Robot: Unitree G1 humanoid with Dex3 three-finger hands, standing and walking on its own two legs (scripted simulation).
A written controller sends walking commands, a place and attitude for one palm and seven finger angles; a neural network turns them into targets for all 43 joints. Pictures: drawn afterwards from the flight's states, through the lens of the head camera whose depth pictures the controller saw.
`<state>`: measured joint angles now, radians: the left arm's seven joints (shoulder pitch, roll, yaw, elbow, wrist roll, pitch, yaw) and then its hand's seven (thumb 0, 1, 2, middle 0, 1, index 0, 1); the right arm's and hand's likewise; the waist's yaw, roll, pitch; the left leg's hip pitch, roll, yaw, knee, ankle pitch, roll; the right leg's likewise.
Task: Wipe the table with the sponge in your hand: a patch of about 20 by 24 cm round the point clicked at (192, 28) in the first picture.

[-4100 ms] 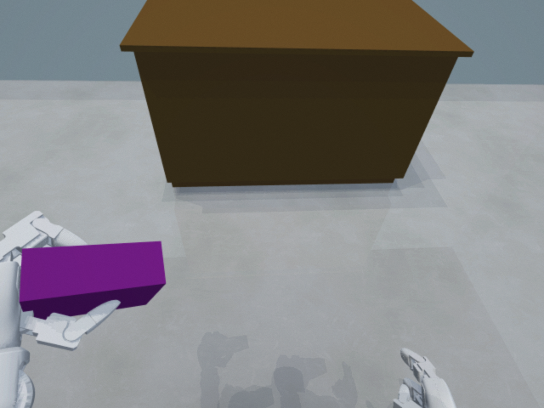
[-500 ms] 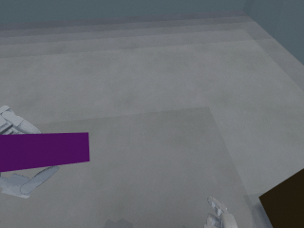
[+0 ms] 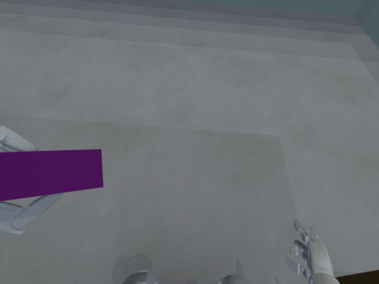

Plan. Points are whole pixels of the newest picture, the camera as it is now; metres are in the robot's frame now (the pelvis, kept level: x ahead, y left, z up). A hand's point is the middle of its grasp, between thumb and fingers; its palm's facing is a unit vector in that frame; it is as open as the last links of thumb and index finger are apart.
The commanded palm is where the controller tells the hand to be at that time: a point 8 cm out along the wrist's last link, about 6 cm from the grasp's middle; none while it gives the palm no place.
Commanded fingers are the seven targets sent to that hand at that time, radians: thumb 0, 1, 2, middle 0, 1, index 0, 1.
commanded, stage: turn to face it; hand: left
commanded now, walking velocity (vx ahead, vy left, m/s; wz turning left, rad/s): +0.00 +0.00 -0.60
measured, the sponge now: (57, 172) +0.24 +0.20 +0.19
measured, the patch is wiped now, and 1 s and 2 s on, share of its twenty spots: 0.00 0.00 0.00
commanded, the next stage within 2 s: none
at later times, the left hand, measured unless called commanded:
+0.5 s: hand (101, 190) +0.22 +0.14 +0.18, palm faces +0.29 -0.87 -0.41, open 9.4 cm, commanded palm +0.17 +0.19 +0.20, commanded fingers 0.00 0.10 1.30 -1.20 -1.60 -1.20 -1.60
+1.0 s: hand (129, 225) +0.18 +0.09 +0.18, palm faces +0.03 -0.90 -0.43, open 9.4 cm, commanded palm +0.14 +0.15 +0.20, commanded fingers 0.00 0.10 1.30 -1.20 -1.60 -1.20 -1.60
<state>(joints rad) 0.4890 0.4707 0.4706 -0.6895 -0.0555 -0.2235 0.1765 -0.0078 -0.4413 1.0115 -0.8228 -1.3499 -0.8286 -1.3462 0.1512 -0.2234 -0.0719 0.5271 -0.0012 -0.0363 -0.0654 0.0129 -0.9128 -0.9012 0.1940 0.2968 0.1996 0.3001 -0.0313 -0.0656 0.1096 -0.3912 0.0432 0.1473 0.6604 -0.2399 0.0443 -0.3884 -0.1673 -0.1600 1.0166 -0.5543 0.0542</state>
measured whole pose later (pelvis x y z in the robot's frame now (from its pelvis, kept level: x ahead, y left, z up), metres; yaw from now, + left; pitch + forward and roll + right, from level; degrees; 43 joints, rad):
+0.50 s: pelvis -0.03 -0.07 +0.02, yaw -8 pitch -1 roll +3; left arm 0.42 0.31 0.32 -0.42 -0.04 -0.14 0.13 -0.01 -0.44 1.01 -0.82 -1.35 -0.83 -1.34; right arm 0.13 -0.22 0.02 0.60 0.00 -0.05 -0.03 0.01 -0.91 -0.90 0.20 0.30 0.21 0.30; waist 0.03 0.02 0.05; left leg -0.50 0.06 0.03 1.17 -0.41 -0.08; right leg -0.32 0.03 -0.04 0.56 -0.23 -0.10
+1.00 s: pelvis -0.11 -0.05 +0.01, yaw -23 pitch +0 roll +2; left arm 0.44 0.38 0.35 -0.52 -0.01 -0.19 0.11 -0.01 -0.44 1.01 -0.82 -1.35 -0.83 -1.34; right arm 0.19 -0.18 0.00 0.53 -0.01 0.03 -0.01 0.01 -0.91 -0.90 0.20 0.30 0.20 0.30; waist 0.03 -0.06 0.04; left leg -0.21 0.03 0.11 0.50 -0.26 -0.01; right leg -0.56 0.14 0.07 0.81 -0.29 0.01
